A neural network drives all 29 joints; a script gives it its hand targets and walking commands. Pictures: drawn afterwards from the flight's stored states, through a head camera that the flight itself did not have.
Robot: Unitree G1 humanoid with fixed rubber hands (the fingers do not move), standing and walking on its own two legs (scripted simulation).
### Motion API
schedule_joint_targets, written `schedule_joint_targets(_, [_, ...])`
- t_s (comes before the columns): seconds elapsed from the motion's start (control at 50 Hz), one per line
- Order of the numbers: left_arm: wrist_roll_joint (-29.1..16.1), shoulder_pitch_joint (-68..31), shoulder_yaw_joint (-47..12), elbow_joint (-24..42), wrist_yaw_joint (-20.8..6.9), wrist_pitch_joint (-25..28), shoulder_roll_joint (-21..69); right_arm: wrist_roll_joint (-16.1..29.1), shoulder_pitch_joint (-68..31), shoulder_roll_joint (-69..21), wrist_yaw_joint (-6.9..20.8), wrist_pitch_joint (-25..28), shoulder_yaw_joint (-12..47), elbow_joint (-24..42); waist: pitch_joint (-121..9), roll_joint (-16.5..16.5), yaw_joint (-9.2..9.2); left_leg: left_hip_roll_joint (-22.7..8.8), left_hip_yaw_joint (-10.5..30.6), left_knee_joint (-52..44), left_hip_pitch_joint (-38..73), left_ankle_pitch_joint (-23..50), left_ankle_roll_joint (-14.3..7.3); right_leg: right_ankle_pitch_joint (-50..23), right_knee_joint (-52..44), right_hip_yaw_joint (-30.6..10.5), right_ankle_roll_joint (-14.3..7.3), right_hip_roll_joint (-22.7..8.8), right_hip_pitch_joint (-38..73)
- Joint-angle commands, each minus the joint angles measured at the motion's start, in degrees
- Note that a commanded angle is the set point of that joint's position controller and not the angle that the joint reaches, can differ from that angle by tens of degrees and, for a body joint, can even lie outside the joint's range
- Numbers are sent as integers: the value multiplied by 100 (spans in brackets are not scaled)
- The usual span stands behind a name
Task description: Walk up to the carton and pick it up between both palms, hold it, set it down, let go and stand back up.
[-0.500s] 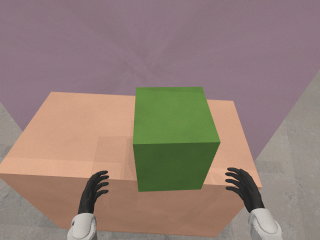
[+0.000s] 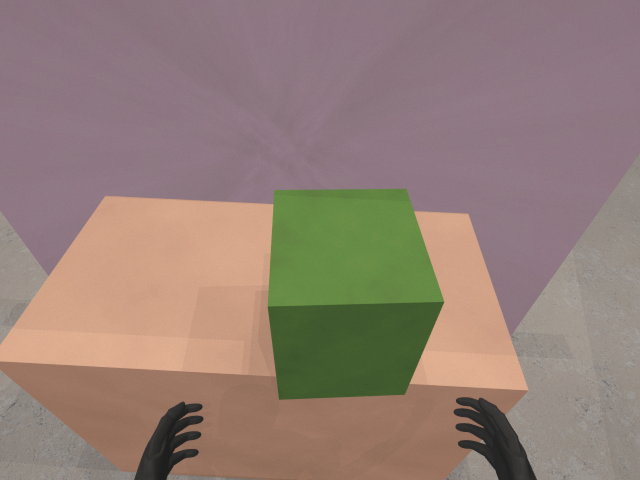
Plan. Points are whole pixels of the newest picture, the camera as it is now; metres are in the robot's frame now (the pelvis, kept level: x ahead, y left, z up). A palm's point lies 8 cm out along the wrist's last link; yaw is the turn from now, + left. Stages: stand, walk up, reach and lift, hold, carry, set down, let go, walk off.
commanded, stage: set down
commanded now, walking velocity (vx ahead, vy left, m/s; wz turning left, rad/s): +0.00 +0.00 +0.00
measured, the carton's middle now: (341, 295) +0.41 -0.01 -0.01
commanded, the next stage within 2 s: let go in 0.58 s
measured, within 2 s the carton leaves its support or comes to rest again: neither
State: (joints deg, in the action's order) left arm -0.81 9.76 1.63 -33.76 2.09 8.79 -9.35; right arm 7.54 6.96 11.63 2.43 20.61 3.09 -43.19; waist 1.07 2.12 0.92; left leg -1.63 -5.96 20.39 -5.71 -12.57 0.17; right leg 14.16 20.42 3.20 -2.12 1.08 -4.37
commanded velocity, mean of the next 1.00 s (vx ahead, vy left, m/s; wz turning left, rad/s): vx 0.00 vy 0.00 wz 0.00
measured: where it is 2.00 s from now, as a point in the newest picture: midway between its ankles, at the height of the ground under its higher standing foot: outside the picture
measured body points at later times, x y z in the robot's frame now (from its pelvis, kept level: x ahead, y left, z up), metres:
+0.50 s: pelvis -0.01 +0.01 +0.00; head -0.02 +0.03 +0.45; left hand +0.16 +0.24 -0.09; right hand +0.17 -0.21 -0.08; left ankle -0.02 +0.11 -0.75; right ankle -0.03 -0.09 -0.75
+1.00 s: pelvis -0.02 +0.01 +0.00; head -0.03 +0.02 +0.45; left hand +0.15 +0.24 -0.09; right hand +0.15 -0.22 -0.08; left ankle -0.02 +0.12 -0.75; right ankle -0.03 -0.09 -0.75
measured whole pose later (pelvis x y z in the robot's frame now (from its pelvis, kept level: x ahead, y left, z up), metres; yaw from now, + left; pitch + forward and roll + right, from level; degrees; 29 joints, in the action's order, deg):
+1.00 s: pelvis -0.02 +0.01 +0.00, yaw +0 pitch -4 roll +0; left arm 0.3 9.4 -0.3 -31.0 0.7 -8.0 -12.0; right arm -1.4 9.1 10.7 2.4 8.1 -1.7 -39.6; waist 2.9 1.6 0.5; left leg -1.2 -6.5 22.3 -6.7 -11.9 -0.9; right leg 13.1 22.1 2.7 -1.4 0.5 -5.4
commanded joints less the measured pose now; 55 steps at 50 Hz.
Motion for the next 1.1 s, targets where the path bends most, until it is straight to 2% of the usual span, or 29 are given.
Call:
schedule_joint_targets(0.0, [35,-405,126,700,-18,-89,-495,-162,-416,483,-37,6,-286,626,-419,-67,26,111,313,-46,700,1601,68,-1584,-439,-451,134,-174,-504])
schedule_joint_targets(0.02, [6,-384,118,862,-14,-107,-521,-178,-371,477,-40,7,-319,740,-502,-80,49,99,302,-40,738,1654,71,-1601,-435,-433,135,-173,-479])
schedule_joint_targets(0.22, [143,-147,113,876,-102,-680,-551,-410,-103,457,-72,-336,-418,539,-342,-169,55,76,281,-33,1022,1963,104,-1576,-578,-343,112,-139,-641])
schedule_joint_targets(0.4, [166,-302,44,837,-98,-1216,-600,-650,-211,437,-20,-731,-530,552,-120,-173,38,42,230,-118,944,1468,74,-784,-657,-256,74,-138,-877])
schedule_joint_targets(0.52, [196,-343,51,924,-113,-1497,-672,-733,-139,424,-31,-949,-551,616,-197,-252,10,43,213,-50,880,1439,86,-851,-559,-229,84,-138,-850])
schedule_joint_targets(0.6, [180,-315,44,911,-143,-1575,-673,-783,-109,467,-35,-989,-575,685,-224,-252,-12,40,224,0,906,1464,116,-861,-529,-200,83,-123,-877])
schedule_joint_targets(0.88, [95,-450,-58,872,-115,-1577,-736,-874,-150,486,-17,-1115,-654,868,-156,-187,-26,12,239,-4,619,870,91,-387,-420,-194,36,-126,-1008])
schedule_joint_targets(1.08, [122,-419,-15,857,-122,-1521,-800,-866,-95,515,-28,-1079,-653,873,-221,-183,-42,40,225,96,647,1017,93,-685,-344,-232,59,-140,-953])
